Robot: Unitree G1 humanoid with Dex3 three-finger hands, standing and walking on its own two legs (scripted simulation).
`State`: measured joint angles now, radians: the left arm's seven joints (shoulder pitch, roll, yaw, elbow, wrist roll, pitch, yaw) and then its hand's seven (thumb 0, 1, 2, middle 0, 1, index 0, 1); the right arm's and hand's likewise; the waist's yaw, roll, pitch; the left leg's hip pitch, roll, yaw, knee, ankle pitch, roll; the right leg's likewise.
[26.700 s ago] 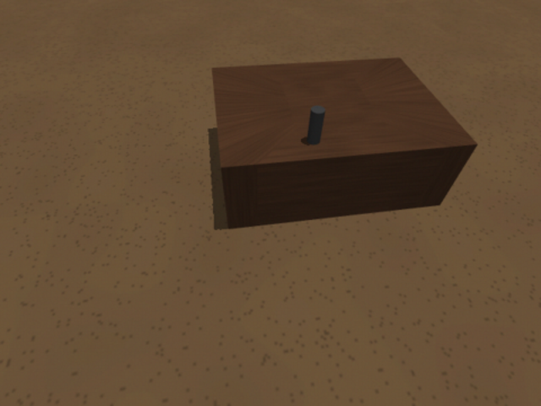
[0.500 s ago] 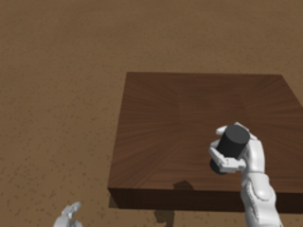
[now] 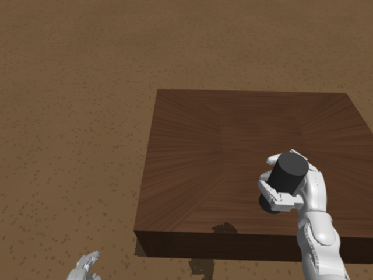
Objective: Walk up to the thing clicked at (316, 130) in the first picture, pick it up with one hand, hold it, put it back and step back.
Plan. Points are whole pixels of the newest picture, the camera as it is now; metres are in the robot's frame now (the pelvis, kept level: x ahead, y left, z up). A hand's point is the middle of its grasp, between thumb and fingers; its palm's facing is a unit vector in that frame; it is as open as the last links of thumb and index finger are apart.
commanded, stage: hold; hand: right
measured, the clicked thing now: (280, 185) +0.32 -0.18 +0.04
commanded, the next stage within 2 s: crouch in 1.20 s
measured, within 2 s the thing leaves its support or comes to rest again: neither
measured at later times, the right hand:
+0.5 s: hand (275, 184) +0.32 -0.17 +0.05, palm faces +0.09 +1.00 +0.00, open 7.6 cm
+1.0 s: hand (277, 185) +0.31 -0.17 +0.05, palm faces +0.09 +1.00 +0.00, open 7.6 cm
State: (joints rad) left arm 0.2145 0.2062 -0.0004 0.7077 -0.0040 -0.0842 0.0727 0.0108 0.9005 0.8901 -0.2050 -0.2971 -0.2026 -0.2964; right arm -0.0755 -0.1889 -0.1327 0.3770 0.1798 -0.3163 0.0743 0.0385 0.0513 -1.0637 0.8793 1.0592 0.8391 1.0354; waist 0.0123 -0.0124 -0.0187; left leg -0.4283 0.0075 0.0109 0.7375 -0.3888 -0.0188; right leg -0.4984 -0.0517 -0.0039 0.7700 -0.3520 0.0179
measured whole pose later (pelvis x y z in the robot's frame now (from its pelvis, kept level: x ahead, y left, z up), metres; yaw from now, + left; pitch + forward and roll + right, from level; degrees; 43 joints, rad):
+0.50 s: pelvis +0.00 +0.00 +0.00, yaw +0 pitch +5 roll +1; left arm 0.21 0.20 -0.01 0.71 0.00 -0.08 0.08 0.01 0.90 0.89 -0.20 -0.30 -0.20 -0.30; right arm -0.08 -0.19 -0.13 0.39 0.18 -0.33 0.08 0.04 0.05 -1.06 0.88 1.06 0.84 1.04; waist 0.01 -0.01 -0.02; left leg -0.44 0.01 0.01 0.75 -0.39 -0.01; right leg -0.50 -0.05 0.00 0.77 -0.35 0.02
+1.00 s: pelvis +0.00 +0.00 +0.00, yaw +0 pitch +5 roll +1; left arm 0.20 0.19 -0.01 0.71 0.00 -0.09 0.08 0.01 0.90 0.89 -0.20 -0.30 -0.20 -0.30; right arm -0.09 -0.19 -0.13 0.39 0.18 -0.32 0.07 0.04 0.05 -1.07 0.88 1.06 0.84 1.04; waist 0.01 -0.01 -0.02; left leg -0.44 0.01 0.01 0.75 -0.38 -0.02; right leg -0.51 -0.05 0.00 0.78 -0.35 0.02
